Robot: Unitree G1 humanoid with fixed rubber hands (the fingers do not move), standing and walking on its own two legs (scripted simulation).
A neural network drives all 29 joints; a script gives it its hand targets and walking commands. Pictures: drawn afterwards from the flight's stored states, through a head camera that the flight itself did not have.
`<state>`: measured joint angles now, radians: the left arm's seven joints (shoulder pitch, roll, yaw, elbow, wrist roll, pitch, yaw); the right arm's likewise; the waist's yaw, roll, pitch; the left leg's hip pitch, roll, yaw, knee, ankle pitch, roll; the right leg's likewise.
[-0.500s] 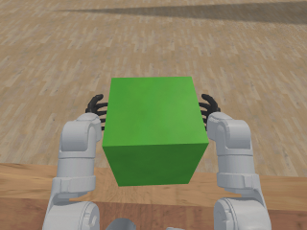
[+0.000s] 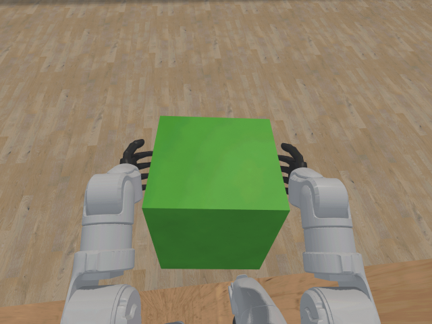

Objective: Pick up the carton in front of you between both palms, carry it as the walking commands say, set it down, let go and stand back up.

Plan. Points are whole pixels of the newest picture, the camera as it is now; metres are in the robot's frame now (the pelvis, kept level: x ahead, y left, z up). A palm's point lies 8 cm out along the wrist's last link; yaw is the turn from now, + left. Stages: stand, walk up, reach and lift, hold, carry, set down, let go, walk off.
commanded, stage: carry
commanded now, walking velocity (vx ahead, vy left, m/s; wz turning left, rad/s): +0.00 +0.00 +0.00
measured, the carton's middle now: (212, 197) +0.34 -0.03 +0.00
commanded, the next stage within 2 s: none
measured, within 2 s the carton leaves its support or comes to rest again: neither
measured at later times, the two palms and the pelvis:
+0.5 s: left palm (137, 114) +0.64 +0.14 -0.04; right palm (241, 104) +0.66 -0.16 -0.05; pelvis +0.31 -0.04 -0.11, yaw +0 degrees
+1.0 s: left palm (153, 81) +0.90 +0.12 -0.13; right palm (235, 80) +0.88 -0.18 -0.13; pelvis +0.54 -0.01 -0.19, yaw +0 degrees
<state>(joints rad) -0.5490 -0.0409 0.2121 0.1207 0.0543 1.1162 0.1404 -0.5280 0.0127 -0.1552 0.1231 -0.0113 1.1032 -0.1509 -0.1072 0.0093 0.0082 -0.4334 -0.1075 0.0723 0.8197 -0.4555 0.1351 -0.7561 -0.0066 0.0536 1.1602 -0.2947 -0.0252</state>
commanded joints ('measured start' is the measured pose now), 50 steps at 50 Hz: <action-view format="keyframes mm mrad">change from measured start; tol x32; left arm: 1 -665 -1017 -631 -161 -314 -69 -212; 50 -578 -1015 -744 -309 -337 -74 -181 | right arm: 1 -892 1183 757 -247 543 -62 286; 50 -684 1079 746 -323 454 -52 269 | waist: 1 0 35 -488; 50 73 141 -743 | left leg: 1 471 214 -376 -66 722 67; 9 50 162 -95 421 566 -42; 11 -386 29 -62 872 -279 -129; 25 -396 106 -55 -56 610 -118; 33 489 200 -54 -473 1061 -73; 34 860 469 -266 -123 1681 93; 37 741 476 -482 -253 1016 172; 50 579 257 -162 -149 1271 20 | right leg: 1 -108 5 -37 -196 331 -19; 9 760 23 -125 -723 676 -58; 12 1168 -326 324 -480 1058 -264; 16 858 -276 434 -548 568 -287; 32 549 -1 3 -52 294 -88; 35 -40 76 -13 429 -529 46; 50 483 18 -73 -716 226 16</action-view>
